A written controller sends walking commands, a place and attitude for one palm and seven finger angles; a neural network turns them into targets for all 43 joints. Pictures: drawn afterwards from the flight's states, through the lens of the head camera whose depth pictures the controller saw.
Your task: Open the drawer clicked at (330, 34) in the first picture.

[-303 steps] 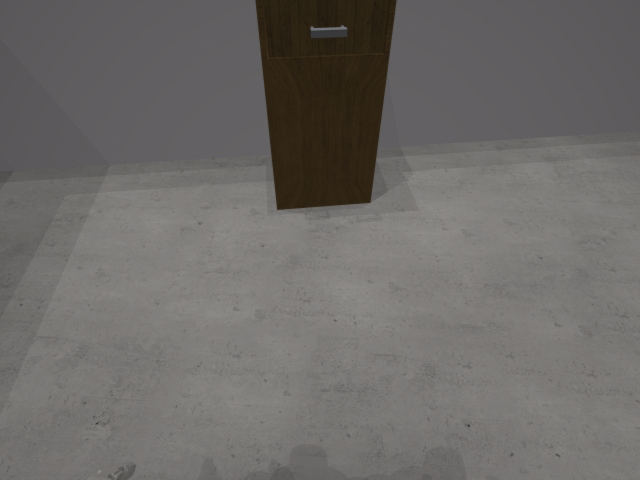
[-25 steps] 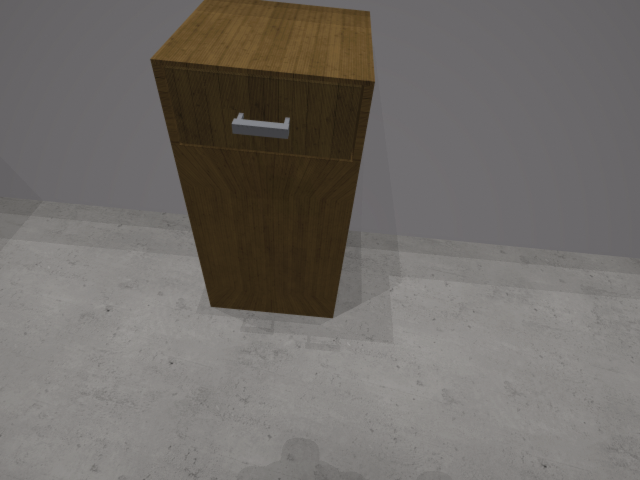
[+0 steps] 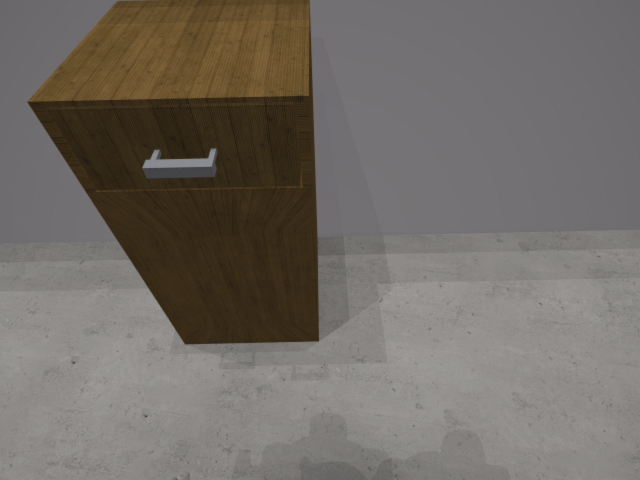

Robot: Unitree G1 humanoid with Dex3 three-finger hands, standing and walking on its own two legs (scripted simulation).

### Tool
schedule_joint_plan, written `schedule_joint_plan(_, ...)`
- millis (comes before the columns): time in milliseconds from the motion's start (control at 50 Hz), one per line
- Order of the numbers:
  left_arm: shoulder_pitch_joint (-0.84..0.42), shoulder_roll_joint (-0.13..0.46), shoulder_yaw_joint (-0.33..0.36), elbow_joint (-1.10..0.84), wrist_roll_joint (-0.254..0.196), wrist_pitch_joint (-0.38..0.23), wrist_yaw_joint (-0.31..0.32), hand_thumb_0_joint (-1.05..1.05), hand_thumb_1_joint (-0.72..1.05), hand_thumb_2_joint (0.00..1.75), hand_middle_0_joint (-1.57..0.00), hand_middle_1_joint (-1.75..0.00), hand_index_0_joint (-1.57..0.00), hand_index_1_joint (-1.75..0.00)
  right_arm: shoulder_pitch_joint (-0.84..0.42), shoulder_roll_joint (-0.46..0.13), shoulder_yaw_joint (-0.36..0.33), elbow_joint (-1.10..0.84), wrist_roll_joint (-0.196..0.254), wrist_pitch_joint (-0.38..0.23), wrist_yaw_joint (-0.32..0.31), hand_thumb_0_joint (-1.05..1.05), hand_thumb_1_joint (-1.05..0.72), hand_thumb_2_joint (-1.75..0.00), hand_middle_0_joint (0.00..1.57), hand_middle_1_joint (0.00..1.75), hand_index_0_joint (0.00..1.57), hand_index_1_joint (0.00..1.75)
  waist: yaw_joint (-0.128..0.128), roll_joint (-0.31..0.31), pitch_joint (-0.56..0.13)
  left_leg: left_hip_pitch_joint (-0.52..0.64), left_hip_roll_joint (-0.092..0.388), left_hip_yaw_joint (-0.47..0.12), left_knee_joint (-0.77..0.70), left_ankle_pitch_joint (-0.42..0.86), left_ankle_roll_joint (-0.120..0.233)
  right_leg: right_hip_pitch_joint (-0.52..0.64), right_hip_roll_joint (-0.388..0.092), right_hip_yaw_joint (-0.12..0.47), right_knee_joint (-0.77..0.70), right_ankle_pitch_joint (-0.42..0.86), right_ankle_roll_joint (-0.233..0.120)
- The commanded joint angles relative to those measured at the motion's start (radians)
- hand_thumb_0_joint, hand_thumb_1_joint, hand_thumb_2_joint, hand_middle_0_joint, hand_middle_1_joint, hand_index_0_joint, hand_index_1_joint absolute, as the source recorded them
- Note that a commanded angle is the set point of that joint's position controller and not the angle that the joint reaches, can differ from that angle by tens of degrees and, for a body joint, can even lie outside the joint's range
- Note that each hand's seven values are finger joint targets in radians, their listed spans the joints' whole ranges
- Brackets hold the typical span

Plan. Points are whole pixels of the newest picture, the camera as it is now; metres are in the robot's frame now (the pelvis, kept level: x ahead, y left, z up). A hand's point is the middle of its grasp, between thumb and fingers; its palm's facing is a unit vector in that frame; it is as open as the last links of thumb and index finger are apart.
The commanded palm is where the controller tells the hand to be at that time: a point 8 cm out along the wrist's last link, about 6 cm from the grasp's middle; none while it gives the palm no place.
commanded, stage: take the last steps up to it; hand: left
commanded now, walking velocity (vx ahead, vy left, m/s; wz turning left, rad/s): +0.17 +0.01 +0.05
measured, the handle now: (182, 161) +0.61 +0.27 +0.04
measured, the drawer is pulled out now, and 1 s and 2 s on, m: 0.00 0.00 0.00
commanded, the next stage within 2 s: come to a stop and stand still in 0.08 s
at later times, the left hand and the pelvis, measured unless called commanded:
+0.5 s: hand out of the picture +0.08 +0.19 -0.17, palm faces +0.04 -0.98 -0.17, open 7.4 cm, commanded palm none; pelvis +0.10 +0.02 +0.01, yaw -2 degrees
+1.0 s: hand out of the picture +0.09 +0.14 -0.13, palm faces +0.07 -0.95 -0.29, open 7.3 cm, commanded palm none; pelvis +0.06 -0.05 +0.02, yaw -1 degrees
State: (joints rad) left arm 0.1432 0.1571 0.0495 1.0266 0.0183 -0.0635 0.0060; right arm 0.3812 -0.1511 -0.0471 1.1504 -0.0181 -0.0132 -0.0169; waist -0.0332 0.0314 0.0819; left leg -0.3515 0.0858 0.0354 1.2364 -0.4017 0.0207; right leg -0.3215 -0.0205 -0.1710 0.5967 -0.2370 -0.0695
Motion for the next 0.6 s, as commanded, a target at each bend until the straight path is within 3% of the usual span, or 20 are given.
schedule_joint_plan(0,0.078,0.101,0.006,-0.008,0.002,-0.002,0.015,0.00,0.90,0.90,-0.20,-0.30,-0.20,-0.30,0.084,-0.009,-0.005,-0.058,-0.006,0.006,0.009,0.00,-0.90,-0.90,0.20,0.30,0.20,0.30,-0.019,-0.128,-0.010,-0.062,0.059,-0.013,-0.109,0.085,-0.025,-0.059,-0.265,0.192,-0.412,0.060,-0.073)
schedule_joint_plan(40,0.092,0.104,0.010,-0.003,0.005,-0.005,0.016,0.00,0.90,0.90,-0.20,-0.30,-0.20,-0.30,0.062,0.004,-0.005,-0.070,-0.005,0.011,0.014,0.00,-0.90,-0.90,0.20,0.30,0.20,0.30,-0.020,-0.124,-0.010,-0.037,0.057,0.015,-0.230,0.109,-0.038,-0.076,-0.249,0.169,-0.420,0.075,-0.084)
schedule_joint_plan(100,0.142,0.119,0.011,0.017,0.003,-0.002,0.009,0.00,0.90,0.90,-0.20,-0.30,-0.20,-0.30,-0.032,-0.002,0.000,-0.102,-0.005,0.001,0.022,0.00,-0.90,-0.90,0.20,0.30,0.20,0.30,0.022,-0.117,-0.015,-0.053,0.034,0.048,-0.401,0.133,-0.046,0.015,-0.235,0.182,-0.408,0.078,-0.094)
schedule_joint_plan(160,0.173,0.127,0.015,0.034,0.006,0.000,0.008,0.00,0.90,0.90,-0.20,-0.30,-0.20,-0.30,-0.096,-0.012,-0.001,-0.123,-0.003,-0.016,0.023,0.00,-0.90,-0.90,0.20,0.30,0.20,0.30,0.041,-0.140,-0.012,-0.033,0.019,0.049,-0.522,0.122,-0.040,0.076,-0.251,0.206,-0.374,0.109,-0.100)
schedule_joint_plan(200,0.159,0.105,0.005,0.037,-0.001,0.012,0.015,0.00,0.90,0.90,-0.20,-0.30,-0.20,-0.30,-0.083,-0.013,0.010,-0.106,-0.001,-0.020,0.011,0.00,-0.90,-0.90,0.20,0.30,0.20,0.30,0.026,-0.129,-0.029,0.085,0.001,0.044,-0.676,0.209,-0.051,0.079,-0.212,0.162,-0.293,0.229,-0.065)
schedule_joint_plan(220,0.157,0.088,-0.004,0.045,-0.005,0.021,0.018,0.00,0.90,0.90,-0.20,-0.30,-0.20,-0.30,-0.053,-0.019,0.014,-0.086,0.002,-0.024,0.007,0.00,-0.90,-0.90,0.20,0.30,0.20,0.30,0.013,-0.069,-0.044,0.190,0.000,0.037,-0.775,0.341,-0.052,0.045,-0.174,0.133,-0.227,0.229,-0.031)
schedule_joint_plan(240,0.192,0.056,-0.014,0.048,-0.008,0.027,0.022,0.00,0.90,0.90,-0.20,-0.30,-0.20,-0.30,-0.019,-0.060,0.015,-0.077,0.001,-0.036,0.000,0.00,-0.90,-0.90,0.20,0.30,0.20,0.30,0.019,0.046,-0.087,0.268,0.064,-0.032,-0.812,0.569,-0.037,0.036,-0.118,0.115,-0.148,0.185,0.015)
schedule_joint_plan(260,0.231,0.033,-0.021,0.053,-0.016,0.034,0.027,0.00,0.90,0.90,-0.20,-0.30,-0.20,-0.30,-0.032,-0.106,0.012,-0.080,0.002,-0.038,-0.010,0.00,-0.90,-0.90,0.20,0.30,0.20,0.30,0.041,0.143,-0.110,0.274,0.171,-0.114,-0.819,0.800,0.018,0.053,-0.082,0.094,-0.131,0.056,0.057)
schedule_joint_plan(280,0.253,0.031,-0.024,0.065,-0.014,0.042,0.034,0.00,0.90,0.90,-0.20,-0.30,-0.20,-0.30,-0.064,-0.127,0.009,-0.082,0.004,-0.024,-0.016,0.00,-0.90,-0.90,0.20,0.30,0.20,0.30,0.053,0.124,-0.097,0.231,0.207,-0.114,-0.833,0.808,0.056,0.097,-0.066,0.085,-0.142,-0.052,0.068)
schedule_joint_plan(300,0.259,0.032,-0.026,0.069,-0.011,0.050,0.035,0.00,0.90,0.90,-0.20,-0.30,-0.20,-0.30,-0.104,-0.130,0.010,-0.088,0.007,-0.014,-0.023,0.00,-0.90,-0.90,0.20,0.30,0.20,0.30,0.058,0.076,-0.050,0.199,0.193,-0.087,-0.836,0.759,0.058,0.100,-0.065,0.092,-0.169,-0.035,0.072)
schedule_joint_plan(320,0.255,0.048,-0.023,0.073,-0.010,0.062,0.035,0.00,0.90,0.90,-0.20,-0.30,-0.20,-0.30,-0.130,-0.122,0.008,-0.095,0.012,-0.011,-0.028,0.00,-0.90,-0.90,0.20,0.30,0.20,0.30,0.057,0.166,-0.027,0.192,0.177,-0.094,-0.855,0.816,0.056,0.088,-0.071,0.086,-0.139,0.008,0.082)
schedule_joint_plan(360,0.250,0.074,-0.016,0.061,-0.010,0.075,0.036,0.00,0.90,0.90,-0.20,-0.30,-0.20,-0.30,-0.120,-0.133,-0.002,-0.099,0.014,0.001,-0.039,0.00,-0.90,-0.90,0.20,0.30,0.20,0.30,0.044,0.173,-0.039,0.238,0.207,-0.111,-0.869,0.968,0.087,0.069,-0.063,0.090,-0.038,-0.053,0.083)
schedule_joint_plan(400,0.241,0.091,-0.007,0.042,-0.007,0.087,0.034,0.00,0.90,0.90,-0.20,-0.30,-0.20,-0.30,-0.089,-0.171,-0.021,-0.099,0.011,0.009,-0.048,0.00,-0.90,-0.90,0.20,0.30,0.20,0.30,0.021,0.172,-0.099,0.332,0.268,-0.146,-0.866,1.124,0.141,-0.022,-0.047,0.109,0.132,-0.232,0.085)
schedule_joint_plan(420,0.231,0.094,-0.002,0.032,-0.004,0.093,0.032,0.00,0.90,0.90,-0.20,-0.30,-0.20,-0.30,-0.079,-0.187,-0.030,-0.102,0.010,0.013,-0.052,0.00,-0.90,-0.90,0.20,0.30,0.20,0.30,0.015,0.149,-0.125,0.349,0.299,-0.151,-0.866,1.142,0.169,-0.049,-0.042,0.132,0.230,-0.307,0.084)
schedule_joint_plan(460,0.209,0.083,0.011,0.008,-0.001,0.103,0.032,0.00,0.90,0.90,-0.20,-0.30,-0.20,-0.30,-0.112,-0.201,-0.042,-0.120,0.003,0.024,-0.054,0.00,-0.90,-0.90,0.20,0.30,0.20,0.30,0.015,0.109,-0.166,0.350,0.312,-0.138,-0.848,1.062,0.197,-0.100,-0.037,0.169,0.366,-0.336,0.086)
schedule_joint_plan(520,0.198,0.065,0.019,-0.015,0.000,0.105,0.028,0.00,0.90,0.90,-0.20,-0.30,-0.20,-0.30,-0.177,-0.194,-0.050,-0.152,-0.003,0.030,-0.044,0.00,-0.90,-0.90,0.20,0.30,0.20,0.30,0.028,0.065,-0.199,0.306,0.280,-0.092,-0.838,0.882,0.177,-0.097,-0.033,0.171,0.378,-0.283,0.093)
schedule_joint_plan(580,0.218,0.041,0.015,-0.023,-0.003,0.103,0.025,0.00,0.90,0.90,-0.20,-0.30,-0.20,-0.30,-0.236,-0.190,-0.049,-0.167,-0.008,0.032,-0.028,0.00,-0.90,-0.90,0.20,0.30,0.20,0.30,0.046,0.128,-0.185,0.182,0.244,-0.071,-0.867,0.605,0.139,0.017,-0.041,0.136,0.194,-0.225,0.085)
